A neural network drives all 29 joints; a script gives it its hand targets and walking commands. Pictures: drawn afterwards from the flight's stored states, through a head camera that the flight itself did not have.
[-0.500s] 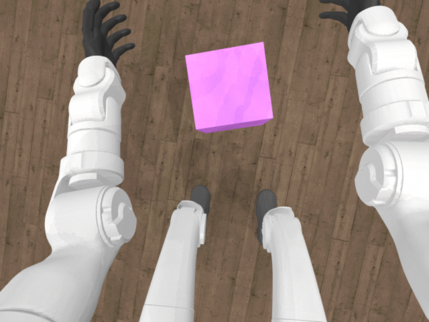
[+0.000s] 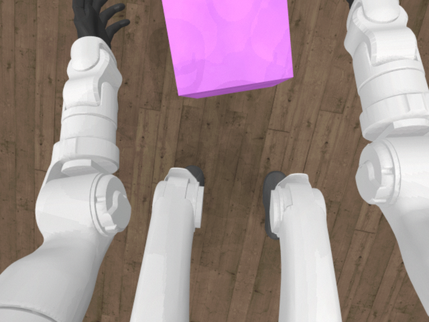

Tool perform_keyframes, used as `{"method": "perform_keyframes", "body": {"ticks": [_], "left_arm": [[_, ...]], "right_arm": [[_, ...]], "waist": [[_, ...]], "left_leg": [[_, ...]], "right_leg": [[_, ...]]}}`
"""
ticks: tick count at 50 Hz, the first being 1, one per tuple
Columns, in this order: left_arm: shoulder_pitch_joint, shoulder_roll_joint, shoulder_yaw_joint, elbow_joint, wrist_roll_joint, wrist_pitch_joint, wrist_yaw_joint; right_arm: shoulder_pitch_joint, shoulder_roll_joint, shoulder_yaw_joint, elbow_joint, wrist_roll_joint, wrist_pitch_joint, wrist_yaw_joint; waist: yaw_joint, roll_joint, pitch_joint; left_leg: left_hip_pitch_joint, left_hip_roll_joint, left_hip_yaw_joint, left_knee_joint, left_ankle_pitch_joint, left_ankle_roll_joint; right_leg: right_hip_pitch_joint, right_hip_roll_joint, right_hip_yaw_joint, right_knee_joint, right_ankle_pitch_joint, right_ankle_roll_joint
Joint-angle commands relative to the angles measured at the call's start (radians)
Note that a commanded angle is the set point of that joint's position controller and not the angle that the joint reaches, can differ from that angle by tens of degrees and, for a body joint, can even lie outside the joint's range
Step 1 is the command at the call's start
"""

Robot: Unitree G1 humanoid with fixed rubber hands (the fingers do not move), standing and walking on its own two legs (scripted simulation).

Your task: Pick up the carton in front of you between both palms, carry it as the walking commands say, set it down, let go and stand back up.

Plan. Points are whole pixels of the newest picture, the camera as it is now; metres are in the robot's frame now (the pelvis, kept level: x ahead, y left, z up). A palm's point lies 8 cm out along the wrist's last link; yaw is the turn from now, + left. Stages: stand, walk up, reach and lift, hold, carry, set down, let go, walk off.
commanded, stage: reach and lift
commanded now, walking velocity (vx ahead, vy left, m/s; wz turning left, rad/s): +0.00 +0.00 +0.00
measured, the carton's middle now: (228, 43) +0.54 +0.02 -0.37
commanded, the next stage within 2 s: none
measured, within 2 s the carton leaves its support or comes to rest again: leaves its support in 1.22 s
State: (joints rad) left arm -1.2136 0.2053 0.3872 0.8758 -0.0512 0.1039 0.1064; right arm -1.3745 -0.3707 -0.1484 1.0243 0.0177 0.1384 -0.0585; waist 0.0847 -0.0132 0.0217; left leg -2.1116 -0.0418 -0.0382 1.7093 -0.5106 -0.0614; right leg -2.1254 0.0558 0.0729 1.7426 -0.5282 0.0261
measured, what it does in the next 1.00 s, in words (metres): lowers itself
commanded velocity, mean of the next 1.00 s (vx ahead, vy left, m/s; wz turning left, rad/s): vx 0.00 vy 0.00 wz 0.00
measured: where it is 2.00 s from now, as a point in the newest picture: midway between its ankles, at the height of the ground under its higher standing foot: (231, 213)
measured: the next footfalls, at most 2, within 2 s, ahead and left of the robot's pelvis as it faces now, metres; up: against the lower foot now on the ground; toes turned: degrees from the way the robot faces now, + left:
none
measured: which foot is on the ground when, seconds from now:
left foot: down 0.00-1.00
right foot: down 0.00-1.00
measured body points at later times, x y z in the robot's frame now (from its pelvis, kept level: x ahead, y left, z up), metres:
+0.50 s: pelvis -0.02 +0.00 -0.12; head +0.37 -0.01 +0.10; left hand +0.53 +0.20 -0.31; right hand +0.58 -0.16 -0.31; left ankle +0.09 +0.13 -0.46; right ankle +0.08 -0.12 -0.46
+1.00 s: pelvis -0.03 +0.00 -0.12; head +0.35 -0.01 +0.10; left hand +0.53 +0.17 -0.30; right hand +0.58 -0.13 -0.30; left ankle +0.09 +0.13 -0.46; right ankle +0.08 -0.12 -0.46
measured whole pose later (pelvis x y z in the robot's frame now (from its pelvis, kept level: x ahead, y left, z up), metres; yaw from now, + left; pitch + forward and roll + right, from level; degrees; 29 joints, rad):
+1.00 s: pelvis -0.03 +0.00 -0.12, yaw +1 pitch +35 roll +4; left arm -1.55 0.21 0.33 1.08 -0.09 0.10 0.16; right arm -1.74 -0.42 0.02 1.28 0.11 0.13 -0.07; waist 0.08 0.01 0.47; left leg -2.22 -0.03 -0.01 2.16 -0.56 -0.07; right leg -2.24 0.04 0.06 2.21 -0.59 0.02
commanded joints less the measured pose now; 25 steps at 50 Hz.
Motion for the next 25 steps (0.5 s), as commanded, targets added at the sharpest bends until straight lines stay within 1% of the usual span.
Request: {"method": "perform_keyframes", "body": {"ticks": [1, 4, 7, 10, 12, 15, 18, 22, 25], "left_arm": [[-0.281, 0.178, -0.049, -0.085, -0.067, -0.006, 0.02], [-0.369, 0.202, -0.082, -0.045, -0.105, 0.004, 0.029], [-0.447, 0.221, -0.098, -0.001, -0.124, 0.009, 0.036], [-0.496, 0.226, -0.106, 0.066, -0.125, 0.007, 0.037], [-0.515, 0.226, -0.11, 0.106, -0.119, -0.002, 0.034], [-0.538, 0.228, -0.12, 0.151, -0.115, -0.022, 0.03], [-0.578, 0.237, -0.121, 0.141, -0.112, -0.044, 0.029], [-0.565, 0.23, -0.138, 0.141, -0.129, -0.063, 0.036], [-0.529, 0.203, -0.154, 0.138, -0.152, -0.065, 0.046]], "right_arm": [[-0.377, -0.127, 0.066, -0.1, 0.067, -0.004, -0.017], [-0.454, -0.152, 0.095, -0.063, 0.099, 0.006, -0.019], [-0.524, -0.18, 0.115, -0.016, 0.121, 0.011, -0.019], [-0.558, -0.198, 0.123, 0.05, 0.131, 0.006, -0.014], [-0.568, -0.206, 0.126, 0.088, 0.134, -0.004, -0.008], [-0.578, -0.215, 0.131, 0.126, 0.139, -0.026, 0.0], [-0.614, -0.215, 0.139, 0.102, 0.142, -0.049, 0.003], [-0.613, -0.23, 0.163, 0.086, 0.163, -0.07, 0.006], [-0.604, -0.233, 0.19, 0.083, 0.18, -0.077, 0.01]], "waist": [[0.047, -0.134, -1.215], [0.049, -0.137, -1.16], [0.051, -0.134, -1.118], [0.05, -0.12, -1.036], [0.048, -0.106, -0.976], [0.044, -0.086, -0.911], [0.045, -0.086, -0.858], [0.046, -0.082, -0.883], [0.047, -0.091, -0.924]], "left_leg": [[0.503, -0.017, 0.151, 0.009, 0.411, -0.028], [0.463, 0.0, 0.156, 0.067, 0.306, -0.022], [0.443, 0.013, 0.159, 0.121, 0.238, -0.018], [0.429, 0.022, 0.154, 0.168, 0.196, -0.016], [0.425, 0.026, 0.146, 0.197, 0.193, -0.015], [0.431, 0.028, 0.132, 0.242, 0.226, -0.014], [0.417, 0.024, 0.118, 0.275, 0.274, -0.009], [0.489, 0.012, 0.108, 0.322, 0.401, -0.007], [0.532, 0.002, 0.106, 0.34, 0.462, -0.007]], "right_leg": [[0.761, 0.008, -0.085, 0.008, 0.425, 0.02], [0.708, -0.007, -0.091, 0.059, 0.305, 0.019], [0.667, -0.02, -0.092, 0.107, 0.225, 0.016], [0.593, -0.029, -0.089, 0.149, 0.166, 0.012], [0.543, -0.033, -0.085, 0.178, 0.152, 0.01], [0.485, -0.036, -0.08, 0.225, 0.174, 0.008], [0.444, -0.035, -0.075, 0.264, 0.209, 0.005], [0.454, -0.034, -0.077, 0.324, 0.317, 0.006], [0.468, -0.034, -0.083, 0.348, 0.362, 0.005]]}}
